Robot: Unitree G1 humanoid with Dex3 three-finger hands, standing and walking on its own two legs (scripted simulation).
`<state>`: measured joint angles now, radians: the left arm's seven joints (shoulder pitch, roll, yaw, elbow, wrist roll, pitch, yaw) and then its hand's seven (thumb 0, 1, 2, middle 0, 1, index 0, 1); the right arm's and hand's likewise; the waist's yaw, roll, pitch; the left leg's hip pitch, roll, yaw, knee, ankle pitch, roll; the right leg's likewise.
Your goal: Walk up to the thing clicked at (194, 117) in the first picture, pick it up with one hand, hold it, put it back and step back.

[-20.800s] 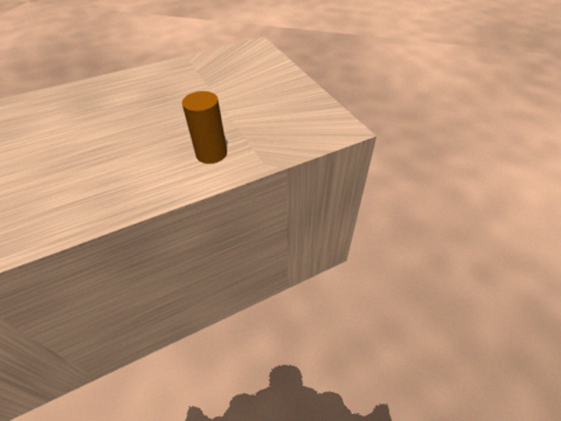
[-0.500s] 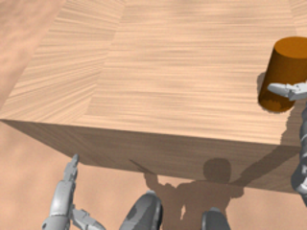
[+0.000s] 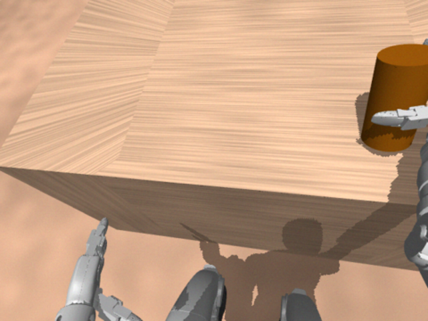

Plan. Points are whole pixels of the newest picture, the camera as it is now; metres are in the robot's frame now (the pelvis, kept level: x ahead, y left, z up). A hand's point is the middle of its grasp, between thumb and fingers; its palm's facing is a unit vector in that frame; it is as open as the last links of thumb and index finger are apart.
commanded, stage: withdraw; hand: right
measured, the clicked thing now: (395, 100) +0.52 -0.21 +0.05
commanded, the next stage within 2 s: rise in 0.34 s
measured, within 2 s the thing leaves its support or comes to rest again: rests again in 0.42 s
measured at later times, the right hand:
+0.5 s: hand out of the picture +0.51 -0.30 +0.14, palm faces +0.27 +0.96 -0.04, open 17.4 cm
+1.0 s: hand out of the picture +0.41 -0.35 +0.12, palm faces +0.40 +0.84 -0.36, open 17.5 cm
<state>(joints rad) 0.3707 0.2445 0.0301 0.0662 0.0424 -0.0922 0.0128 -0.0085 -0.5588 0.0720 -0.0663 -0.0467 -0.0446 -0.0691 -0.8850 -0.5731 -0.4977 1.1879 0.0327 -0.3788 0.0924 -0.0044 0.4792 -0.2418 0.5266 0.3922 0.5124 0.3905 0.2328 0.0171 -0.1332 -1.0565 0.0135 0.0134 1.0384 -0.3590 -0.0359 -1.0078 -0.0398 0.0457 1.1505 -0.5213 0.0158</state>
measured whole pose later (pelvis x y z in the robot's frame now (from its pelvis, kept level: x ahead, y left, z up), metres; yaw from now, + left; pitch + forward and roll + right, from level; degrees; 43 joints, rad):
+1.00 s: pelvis +0.05 +0.00 +0.06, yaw -1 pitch +11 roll +1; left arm 0.36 0.28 0.06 0.30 -0.07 0.04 0.00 -0.01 -0.53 0.07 -0.06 -0.04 -0.05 -0.05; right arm -0.37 -0.56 -0.36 0.78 0.01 0.00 -0.01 -0.01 0.56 -0.04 0.07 0.05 0.05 0.05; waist 0.03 -0.02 -0.15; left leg -0.58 0.03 0.00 0.69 -0.31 -0.04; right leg -0.51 -0.03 0.02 0.75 -0.44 0.01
